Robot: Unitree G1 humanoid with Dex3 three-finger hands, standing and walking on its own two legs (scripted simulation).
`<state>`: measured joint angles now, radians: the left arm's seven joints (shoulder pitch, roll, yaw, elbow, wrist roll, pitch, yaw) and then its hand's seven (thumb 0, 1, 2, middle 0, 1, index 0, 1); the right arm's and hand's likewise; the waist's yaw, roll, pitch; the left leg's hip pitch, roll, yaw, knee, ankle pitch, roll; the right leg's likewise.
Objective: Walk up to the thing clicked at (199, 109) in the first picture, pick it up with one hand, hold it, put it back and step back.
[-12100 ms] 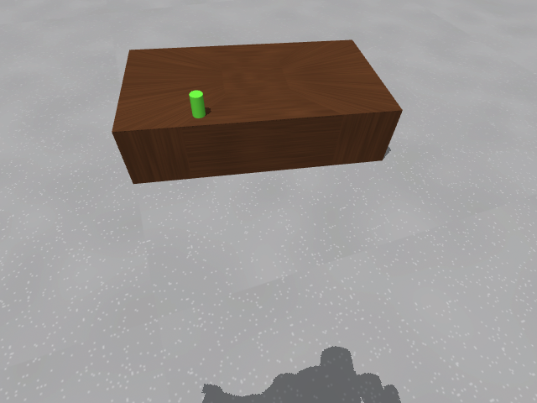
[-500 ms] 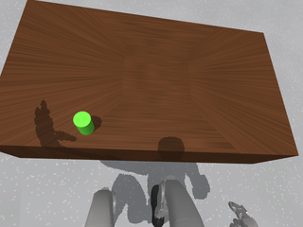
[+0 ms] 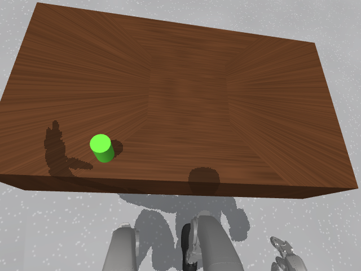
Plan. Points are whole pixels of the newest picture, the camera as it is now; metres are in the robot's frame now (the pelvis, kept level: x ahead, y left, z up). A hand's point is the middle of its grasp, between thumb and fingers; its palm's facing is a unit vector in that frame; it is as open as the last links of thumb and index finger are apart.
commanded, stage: go down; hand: left
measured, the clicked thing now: (103, 149) +0.45 +0.18 -0.28
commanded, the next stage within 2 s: none
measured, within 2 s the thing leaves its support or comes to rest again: neither
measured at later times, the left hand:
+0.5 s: hand out of the picture +0.39 +0.39 +0.03, palm faces +0.18 -0.98 -0.08, open 17.3 cm
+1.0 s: hand out of the picture +0.39 +0.39 +0.04, palm faces +0.17 -0.98 -0.06, open 17.3 cm
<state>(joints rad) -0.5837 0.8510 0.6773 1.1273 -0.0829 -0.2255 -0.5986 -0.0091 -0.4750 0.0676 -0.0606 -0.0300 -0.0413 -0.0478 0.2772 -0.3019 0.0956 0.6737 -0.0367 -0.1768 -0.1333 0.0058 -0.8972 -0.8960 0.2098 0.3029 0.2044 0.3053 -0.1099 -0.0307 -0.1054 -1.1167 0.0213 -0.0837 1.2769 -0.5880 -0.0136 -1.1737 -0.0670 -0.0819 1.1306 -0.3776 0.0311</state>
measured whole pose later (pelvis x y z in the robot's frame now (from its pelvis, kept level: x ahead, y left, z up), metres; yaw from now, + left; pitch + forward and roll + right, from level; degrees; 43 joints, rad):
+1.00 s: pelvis +0.00 +0.00 -0.01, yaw +0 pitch +25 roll -4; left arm -0.58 0.87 0.73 1.11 -0.15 -0.26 -0.65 -0.01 -0.48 0.05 -0.06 -0.03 -0.05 -0.04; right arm 0.26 -0.31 0.11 0.67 -0.04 -0.18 -0.15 0.01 -0.90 -0.90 0.21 0.30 0.20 0.31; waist -0.12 -0.03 -0.11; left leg -1.15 0.02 -0.09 1.30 -0.59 -0.02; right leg -1.20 -0.07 -0.09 1.15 -0.38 0.02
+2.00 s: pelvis -0.01 -0.01 -0.01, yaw +0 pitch +26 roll -4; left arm -0.60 0.88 0.77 1.09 -0.20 -0.29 -0.69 -0.01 -0.48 0.04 -0.05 -0.04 -0.04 -0.04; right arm 0.25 -0.31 0.12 0.68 -0.03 -0.19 -0.16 0.01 -0.91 -0.90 0.21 0.30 0.21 0.31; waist -0.12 -0.03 -0.12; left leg -1.20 0.02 -0.10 1.34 -0.59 -0.02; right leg -1.25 -0.07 -0.09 1.19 -0.38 0.02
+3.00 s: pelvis -0.02 +0.00 -0.07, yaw +0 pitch +32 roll -4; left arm -0.66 0.80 0.72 1.17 -0.27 -0.46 -0.68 -0.01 -0.60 0.00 -0.04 -0.05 -0.06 -0.04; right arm 0.21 -0.33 0.12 0.67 -0.05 -0.23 -0.13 0.01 -0.88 -0.89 0.21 0.30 0.20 0.31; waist -0.13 -0.04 -0.14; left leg -1.44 0.00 -0.10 1.54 -0.66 -0.03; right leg -1.50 -0.08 -0.08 1.40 -0.44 0.02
